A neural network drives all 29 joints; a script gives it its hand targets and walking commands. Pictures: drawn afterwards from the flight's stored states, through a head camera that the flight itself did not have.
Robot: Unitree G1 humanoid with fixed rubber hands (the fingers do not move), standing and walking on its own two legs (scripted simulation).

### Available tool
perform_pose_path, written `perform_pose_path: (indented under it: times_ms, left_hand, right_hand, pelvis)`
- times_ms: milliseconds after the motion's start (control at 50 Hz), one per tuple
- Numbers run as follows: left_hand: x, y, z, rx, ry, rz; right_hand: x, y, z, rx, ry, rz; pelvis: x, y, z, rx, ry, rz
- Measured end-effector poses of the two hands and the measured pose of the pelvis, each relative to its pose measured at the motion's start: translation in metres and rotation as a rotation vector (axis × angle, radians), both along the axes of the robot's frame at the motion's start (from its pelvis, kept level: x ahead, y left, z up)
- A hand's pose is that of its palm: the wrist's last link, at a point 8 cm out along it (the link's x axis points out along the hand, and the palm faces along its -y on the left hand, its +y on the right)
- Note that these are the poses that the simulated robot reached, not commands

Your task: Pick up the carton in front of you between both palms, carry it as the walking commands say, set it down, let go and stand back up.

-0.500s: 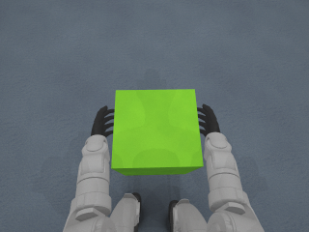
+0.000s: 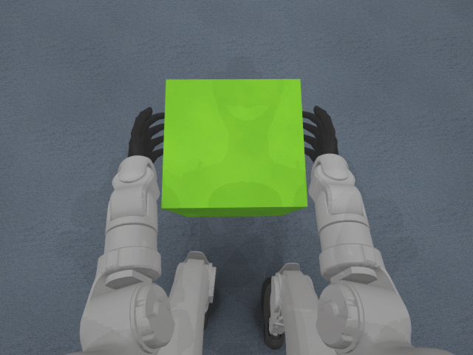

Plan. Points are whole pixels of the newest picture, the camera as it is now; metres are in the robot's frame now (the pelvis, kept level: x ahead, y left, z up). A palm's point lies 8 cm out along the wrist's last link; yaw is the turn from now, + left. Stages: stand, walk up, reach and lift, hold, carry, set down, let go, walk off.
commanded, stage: set down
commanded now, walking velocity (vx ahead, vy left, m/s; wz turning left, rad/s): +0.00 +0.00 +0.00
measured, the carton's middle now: (233, 160) +0.45 +0.05 -0.15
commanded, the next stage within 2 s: none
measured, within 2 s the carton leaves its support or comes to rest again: rests again in 1.44 s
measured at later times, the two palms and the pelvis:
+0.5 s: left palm (162, 165) +0.45 +0.21 -0.24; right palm (296, 157) +0.49 -0.09 -0.23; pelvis -0.03 +0.01 -0.12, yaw -1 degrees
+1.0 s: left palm (168, 167) +0.48 +0.23 -0.37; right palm (278, 160) +0.53 -0.07 -0.38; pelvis -0.03 +0.00 -0.21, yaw +0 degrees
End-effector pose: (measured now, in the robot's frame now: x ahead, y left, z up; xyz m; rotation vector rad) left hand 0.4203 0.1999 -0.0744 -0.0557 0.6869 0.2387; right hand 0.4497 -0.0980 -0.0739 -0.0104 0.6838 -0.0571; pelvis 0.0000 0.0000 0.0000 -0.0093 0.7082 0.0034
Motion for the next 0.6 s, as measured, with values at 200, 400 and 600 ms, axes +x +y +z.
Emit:
perform_pose_path:
  times_ms: [200, 400, 600]
  left_hand:
    - [0.014, 0.005, -0.071, 0.002, -0.001, 0.01]
    - [0.024, 0.009, -0.133, 0.007, 0.015, 0.02]
    - [0.036, 0.013, -0.194, 0.021, 0.031, 0.029]
  right_hand:
    - [0.018, 0.005, -0.069, -0.004, -0.002, 0.015]
    - [0.035, 0.01, -0.13, -0.017, 0.012, 0.041]
    - [0.053, 0.015, -0.191, -0.033, 0.023, 0.075]
  pelvis:
    - [-0.013, 0.005, -0.058, -0.009, 0.067, -0.001]
    - [-0.024, 0.01, -0.104, -0.007, 0.09, -0.008]
    - [-0.031, 0.008, -0.145, 0.0, 0.1, -0.012]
